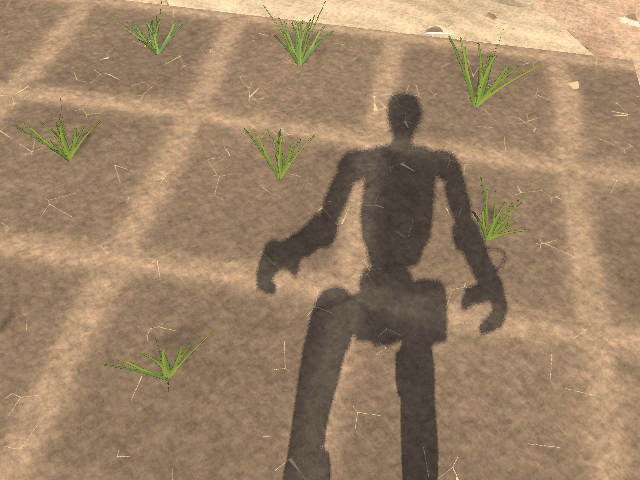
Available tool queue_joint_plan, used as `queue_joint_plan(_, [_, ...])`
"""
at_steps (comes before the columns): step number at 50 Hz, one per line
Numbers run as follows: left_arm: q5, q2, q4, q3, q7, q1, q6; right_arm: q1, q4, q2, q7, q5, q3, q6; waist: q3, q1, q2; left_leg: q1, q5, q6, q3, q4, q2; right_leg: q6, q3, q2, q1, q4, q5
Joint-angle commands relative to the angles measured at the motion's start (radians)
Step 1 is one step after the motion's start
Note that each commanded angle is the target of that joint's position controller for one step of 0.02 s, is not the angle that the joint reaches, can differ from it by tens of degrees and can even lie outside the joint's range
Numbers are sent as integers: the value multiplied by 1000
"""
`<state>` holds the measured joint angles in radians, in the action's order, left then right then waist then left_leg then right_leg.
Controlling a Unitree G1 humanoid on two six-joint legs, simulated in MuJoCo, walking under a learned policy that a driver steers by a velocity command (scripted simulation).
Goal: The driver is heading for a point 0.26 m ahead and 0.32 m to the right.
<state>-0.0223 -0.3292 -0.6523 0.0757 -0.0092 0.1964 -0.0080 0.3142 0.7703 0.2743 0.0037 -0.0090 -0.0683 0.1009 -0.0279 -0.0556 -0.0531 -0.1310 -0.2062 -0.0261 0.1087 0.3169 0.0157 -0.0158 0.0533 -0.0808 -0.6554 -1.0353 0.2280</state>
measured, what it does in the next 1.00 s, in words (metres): walks ahead, turning right: right foot, then left foot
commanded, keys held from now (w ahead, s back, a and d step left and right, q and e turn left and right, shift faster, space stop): w+e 0.40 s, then no key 0.60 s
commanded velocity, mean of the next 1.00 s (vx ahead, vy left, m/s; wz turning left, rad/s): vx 0.31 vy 0.00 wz -0.36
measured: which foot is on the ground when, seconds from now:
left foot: down 0.00-0.26, up 0.28-0.66, down 0.68-1.00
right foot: up 0.00-0.22, down 0.24-0.70, up 0.72-0.96, down 0.98-1.00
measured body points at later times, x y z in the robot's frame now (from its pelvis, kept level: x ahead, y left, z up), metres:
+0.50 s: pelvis +0.27 -0.08 +0.00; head +0.31 -0.11 +0.45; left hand +0.43 +0.17 -0.10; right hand +0.37 -0.39 -0.09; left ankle +0.42 +0.07 -0.67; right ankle +0.25 -0.15 -0.74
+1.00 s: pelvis +0.43 -0.09 -0.02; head +0.45 -0.10 +0.43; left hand +0.61 +0.14 -0.14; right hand +0.49 -0.37 -0.13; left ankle +0.55 -0.02 -0.74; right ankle +0.38 -0.23 -0.75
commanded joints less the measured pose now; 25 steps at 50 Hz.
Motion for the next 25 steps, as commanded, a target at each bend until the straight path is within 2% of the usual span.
queue_joint_plan(1, [1, -10, 67, -6, -16, -22, -12, -84, -62, 158, -6, 3, -38, 16, -9, 26, 115, 38, 227, -161, -132, -169, -275, -1, 25, -37, -46, 133, -151])
queue_joint_plan(4, [1, -1, 92, -14, -34, -123, -22, -53, -37, 184, -10, 12, -43, 5, -33, -10, 101, 62, 244, -135, -43, -165, -267, 16, -30, -18, -2, 283, -243])
queue_joint_plan(6, [-2, -5, 114, -14, -44, -175, -22, -25, -20, 202, -9, 22, -49, -4, -51, -23, 102, 109, 256, -121, -14, -153, -281, 36, -53, -10, 5, 343, -226])
queue_joint_plan(8, [-1, -21, 135, -8, -52, -199, -20, -12, -7, 220, -9, 33, -56, -17, -56, -17, 109, 168, 364, -105, 15, -107, -299, 66, -82, 9, 19, 384, -153])
queue_joint_plan(10, [6, -57, 136, 12, -52, -146, -14, -16, -6, 253, -14, 44, -66, -29, 0, 32, 141, 203, 708, -83, 57, 39, -295, 109, -142, 75, 140, 399, -47])
queue_joint_plan(11, [6, -91, 110, 34, -48, -31, -9, -26, -9, 259, -17, 49, -67, -37, 65, 104, 138, 180, 836, -65, 87, 203, -275, 140, -169, 122, 295, 436, -48])
queue_joint_plan(12, [1, -150, 62, 68, -33, 146, -2, -18, -14, 231, -21, 45, -55, -39, 157, 190, 110, 51, 785, -30, 111, 435, -236, 179, -150, 154, 566, 476, -98])
queue_joint_plan(13, [-8, -251, 41, 93, -11, 246, 7, 24, -49, 134, -20, 0, -23, -32, 239, 182, -95, -303, 160, 27, 115, 792, -149, 277, 211, -64, 890, 493, -85])
queue_joint_plan(14, [-6, -295, 81, 86, -19, 206, -13, 47, -100, 82, -10, -3, 7, 0, 400, 117, -216, -582, -408, 59, -103, 1054, 31, 453, 782, -255, 1066, 682, 143])
queue_joint_plan(15, [-2, -197, 80, 60, -27, 202, -29, -70, -114, 182, 2, 34, -17, 24, 347, 182, -75, -688, -337, 44, -217, 1088, -29, 396, 722, -240, 1032, 748, 188])
queue_joint_plan(16, [2, -161, 69, 47, -27, 174, -41, -119, -133, 184, 6, 50, -13, 38, 213, 163, -55, -710, -248, 25, -197, 1030, -65, 359, 581, -205, 904, 752, 131])
queue_joint_plan(17, [3, -138, 71, 39, -25, 110, -45, -121, -122, 169, -3, 29, -10, 43, 140, 113, 34, -657, -176, 25, -196, 940, -106, 325, 475, -160, 757, 749, 24])
queue_joint_plan(18, [9, -109, 81, 29, -22, 57, -48, -113, -115, 178, -9, 6, -17, 39, 104, 77, 28, -588, -133, 32, -199, 862, -130, 309, 399, -127, 647, 758, -96])
queue_joint_plan(19, [20, -100, 93, 24, -18, 29, -48, -96, -111, 179, -6, 0, -20, 28, 92, 49, 3, -529, -104, 40, -202, 835, -139, 308, 366, -106, 573, 779, -163])
queue_joint_plan(20, [20, -100, 91, 25, -13, 19, -51, -88, -108, 169, -6, -4, -18, 18, 88, 39, 0, -505, -92, 54, -195, 801, -137, 316, 347, -98, 533, 794, -220])
queue_joint_plan(21, [21, -101, 84, 24, -8, 15, -54, -83, -102, 155, -6, -7, -15, 8, 76, 31, 6, -488, -83, 70, -177, 770, -134, 319, 301, -96, 493, 794, -358])
queue_joint_plan(23, [24, -117, 60, 26, 8, 26, -53, -110, -105, 125, -9, -13, -5, -4, 54, 31, 18, -466, -14, 100, -148, 667, -114, 303, 194, -68, 432, 777, -590])
queue_joint_plan(25, [17, -117, 36, 26, 21, 39, -42, -169, -113, 87, -5, -14, 12, -5, 55, 54, 0, -404, 136, 104, -126, 501, -86, 251, 99, -8, 393, 748, -648])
